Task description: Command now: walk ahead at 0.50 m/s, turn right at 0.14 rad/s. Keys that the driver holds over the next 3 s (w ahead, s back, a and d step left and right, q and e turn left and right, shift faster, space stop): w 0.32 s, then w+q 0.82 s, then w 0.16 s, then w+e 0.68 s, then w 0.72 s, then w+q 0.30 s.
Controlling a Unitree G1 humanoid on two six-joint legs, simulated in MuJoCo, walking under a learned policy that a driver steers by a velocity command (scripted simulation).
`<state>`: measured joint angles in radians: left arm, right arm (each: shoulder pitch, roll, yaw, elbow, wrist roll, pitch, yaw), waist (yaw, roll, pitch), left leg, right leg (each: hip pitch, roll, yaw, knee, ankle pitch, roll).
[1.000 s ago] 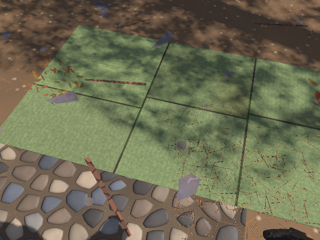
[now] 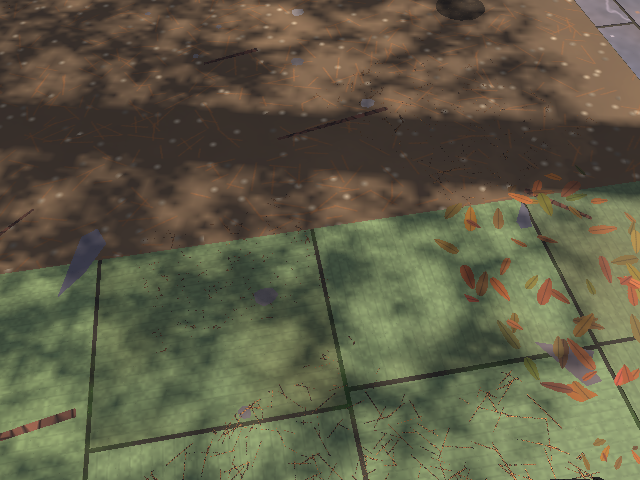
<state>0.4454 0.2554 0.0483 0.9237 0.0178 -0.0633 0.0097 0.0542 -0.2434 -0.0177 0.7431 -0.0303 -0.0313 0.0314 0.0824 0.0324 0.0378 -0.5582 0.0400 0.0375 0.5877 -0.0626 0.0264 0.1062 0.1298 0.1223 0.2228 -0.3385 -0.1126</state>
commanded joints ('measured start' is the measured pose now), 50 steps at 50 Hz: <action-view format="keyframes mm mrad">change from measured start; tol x32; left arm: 1 -7 176 33 -28 7 -13 9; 24 -482 48 -28 -200 8 8 -37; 30 -28 288 49 -117 55 -24 8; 50 -34 122 30 -20 4 -37 8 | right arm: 1 81 -128 -40 -36 6 -29 -17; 30 454 0 -27 113 60 -46 -33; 50 -74 -43 -35 -43 -9 27 46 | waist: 1 -99 -112 -37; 4 -168 244 -331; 18 -106 30 44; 30 11 -298 -327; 50 -38 -105 66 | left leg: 1 208 -74 23 -70 -98 57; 5 769 357 -765 -308 -264 272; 10 422 180 -285 -401 27 181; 28 486 96 -187 -67 402 118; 30 14 -120 -33 491 -412 59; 32 -85 -29 -110 624 -378 77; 50 -62 27 65 91 -12 59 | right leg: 1 -24 -284 76 205 1005 -44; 5 -676 -35 3 1087 -139 16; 28 -265 -134 -141 213 203 53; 31 118 -585 531 54 -86 -113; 50 -79 -414 -319 -46 510 -14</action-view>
